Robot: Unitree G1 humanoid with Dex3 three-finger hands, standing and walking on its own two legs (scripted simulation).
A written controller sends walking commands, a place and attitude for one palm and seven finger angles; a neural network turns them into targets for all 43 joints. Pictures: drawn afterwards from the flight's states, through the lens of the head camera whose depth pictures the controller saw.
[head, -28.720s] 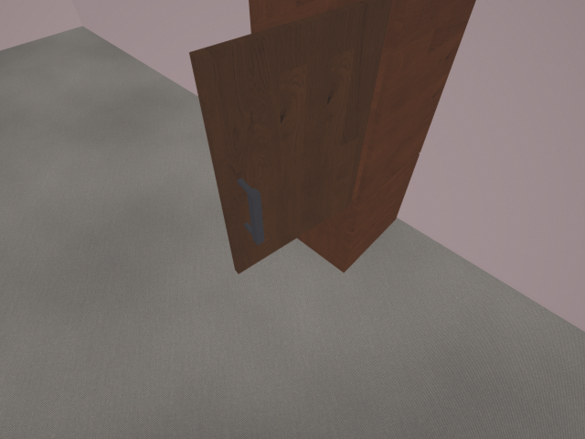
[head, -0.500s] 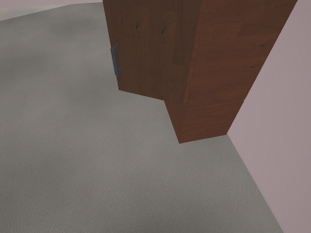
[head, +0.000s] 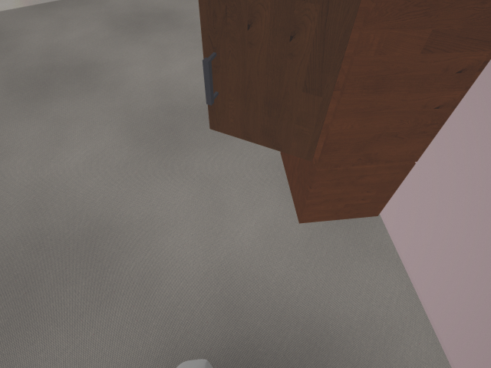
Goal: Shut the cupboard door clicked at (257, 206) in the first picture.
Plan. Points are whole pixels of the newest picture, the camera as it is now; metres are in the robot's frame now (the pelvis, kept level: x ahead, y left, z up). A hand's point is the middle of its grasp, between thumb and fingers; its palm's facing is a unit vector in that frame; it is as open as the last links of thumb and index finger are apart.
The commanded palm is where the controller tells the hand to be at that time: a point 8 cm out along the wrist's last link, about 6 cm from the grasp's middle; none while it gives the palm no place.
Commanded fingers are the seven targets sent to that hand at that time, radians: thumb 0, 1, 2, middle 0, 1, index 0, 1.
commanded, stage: walk to a spot facing it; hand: left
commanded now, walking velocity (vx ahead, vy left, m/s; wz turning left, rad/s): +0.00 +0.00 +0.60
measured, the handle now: (211, 79) +0.94 +0.14 -0.08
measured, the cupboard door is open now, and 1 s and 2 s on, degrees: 60 60 60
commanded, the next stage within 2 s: turn to face it in 1.80 s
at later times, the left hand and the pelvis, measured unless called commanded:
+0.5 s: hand out of the picture +0.03 +0.19 -0.14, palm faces +0.29 -0.90 -0.31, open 7.4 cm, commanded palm none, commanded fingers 0.00 0.90 0.90 -0.20 -0.30 -0.20 -0.30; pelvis -0.01 -0.04 +0.00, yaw +18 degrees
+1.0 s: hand out of the picture -0.08 +0.18 -0.15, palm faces +0.61 -0.74 -0.28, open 7.4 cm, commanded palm none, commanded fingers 0.00 0.90 0.90 -0.20 -0.30 -0.20 -0.30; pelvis +0.00 -0.05 +0.00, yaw +38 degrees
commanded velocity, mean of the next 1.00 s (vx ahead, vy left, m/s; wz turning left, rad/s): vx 0.06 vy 0.00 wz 0.60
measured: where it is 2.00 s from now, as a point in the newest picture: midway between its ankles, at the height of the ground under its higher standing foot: outside the picture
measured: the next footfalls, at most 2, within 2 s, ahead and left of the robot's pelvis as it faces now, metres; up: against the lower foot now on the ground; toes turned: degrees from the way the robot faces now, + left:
right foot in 0.42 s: +0.05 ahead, -0.15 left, +0.00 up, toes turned +15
left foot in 0.76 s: -0.04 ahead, +0.09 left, +0.00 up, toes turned +34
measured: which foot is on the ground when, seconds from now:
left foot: down 0.00-0.42, up 0.44-0.74, down 0.76-1.00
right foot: down 0.00-0.04, up 0.06-0.40, down 0.42-0.76, up 0.78-1.00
